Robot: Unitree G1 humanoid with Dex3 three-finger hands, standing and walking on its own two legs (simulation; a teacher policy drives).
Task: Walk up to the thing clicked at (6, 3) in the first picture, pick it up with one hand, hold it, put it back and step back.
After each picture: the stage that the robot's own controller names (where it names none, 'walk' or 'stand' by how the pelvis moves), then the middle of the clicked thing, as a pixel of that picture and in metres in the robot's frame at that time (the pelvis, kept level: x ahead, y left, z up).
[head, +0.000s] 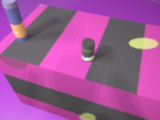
stand; (16, 21) +0.83 +0.38 -0.04
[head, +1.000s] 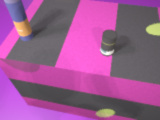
walk; (19, 17) +0.74 +0.29 +0.00
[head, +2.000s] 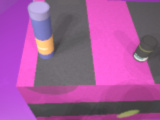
walk; (43, 33) +0.56 +0.14 +0.00
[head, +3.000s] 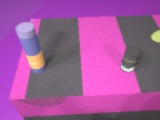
stand; (32, 50) +0.55 +0.23 -0.02
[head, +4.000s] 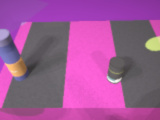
stand; (12, 57) +0.50 +0.33 -0.01
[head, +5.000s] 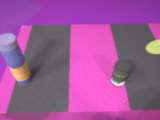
stand; (16, 62) +0.49 +0.29 -0.02
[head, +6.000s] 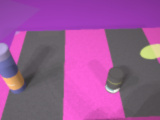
stand; (9, 71) +0.47 +0.31 -0.04
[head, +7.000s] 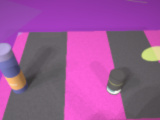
stand; (11, 71) +0.47 +0.30 -0.04
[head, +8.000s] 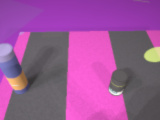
stand; (13, 71) +0.46 +0.30 -0.04
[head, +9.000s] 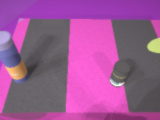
rise first; (12, 60) +0.48 +0.30 -0.03
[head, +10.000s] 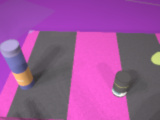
rise first; (19, 67) +0.48 +0.30 -0.03
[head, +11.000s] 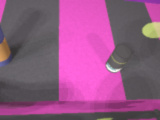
go down; out of the picture +0.49 +0.27 +0.02
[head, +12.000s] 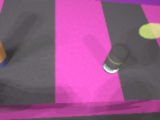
go down; out of the picture +0.49 +0.28 +0.03
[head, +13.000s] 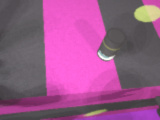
close in; out of the picture +0.49 +0.30 +0.07
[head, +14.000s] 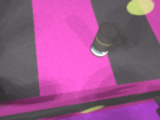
close; out of the picture +0.49 +0.29 +0.08
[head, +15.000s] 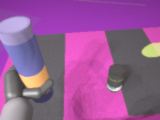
lift; (31, 66) +0.33 +0.14 +0.18
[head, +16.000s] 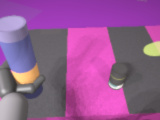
hold; (23, 63) +0.35 +0.18 +0.15
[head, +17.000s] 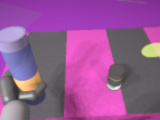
hold; (25, 71) +0.34 +0.17 +0.14
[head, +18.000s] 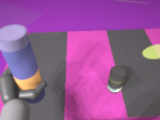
hold; (25, 69) +0.34 +0.17 +0.14
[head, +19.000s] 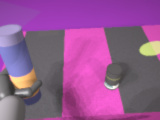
crouch; (20, 68) +0.36 +0.19 +0.12
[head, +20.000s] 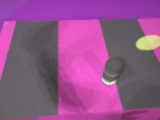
lower; out of the picture +0.46 +0.28 +0.22
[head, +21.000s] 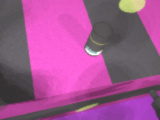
lower; out of the picture +0.53 +0.28 +0.09
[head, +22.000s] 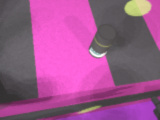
lower; out of the picture +0.50 +0.29 +0.08
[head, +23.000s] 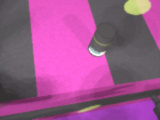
lower; out of the picture +0.50 +0.29 +0.08
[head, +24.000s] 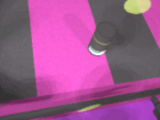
lower; out of the picture +0.50 +0.29 +0.08
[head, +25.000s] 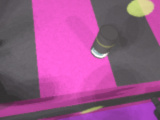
open; out of the picture +0.49 +0.29 +0.08
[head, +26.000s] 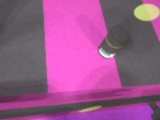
sink last; out of the picture +0.49 +0.28 +0.07
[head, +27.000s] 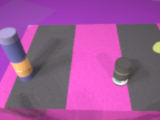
stand; (18, 57) +0.51 +0.30 +0.03
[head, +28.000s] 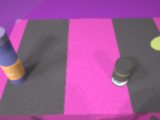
stand; (8, 59) +0.47 +0.29 +0.03
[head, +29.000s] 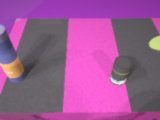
stand; (7, 57) +0.48 +0.30 +0.03
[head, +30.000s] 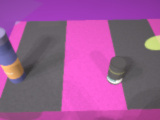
stand; (7, 58) +0.49 +0.30 +0.01
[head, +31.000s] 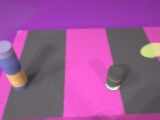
stand; (12, 68) +0.48 +0.30 -0.04
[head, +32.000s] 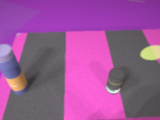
stand; (12, 72) +0.47 +0.30 -0.04
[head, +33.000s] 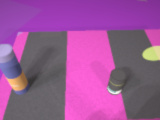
stand; (13, 71) +0.46 +0.30 -0.04
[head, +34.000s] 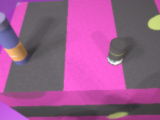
walk; (10, 42) +0.54 +0.31 -0.02
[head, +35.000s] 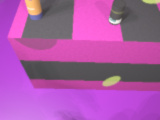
walk; out of the picture +0.81 +0.26 -0.01
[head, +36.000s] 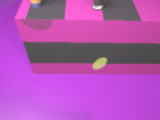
stand; out of the picture +1.10 +0.33 -0.01
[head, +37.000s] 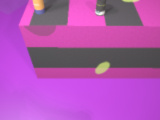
stand; out of the picture +1.09 +0.30 -0.03
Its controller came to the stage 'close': yes
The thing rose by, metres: 0.23
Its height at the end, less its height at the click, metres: +0.00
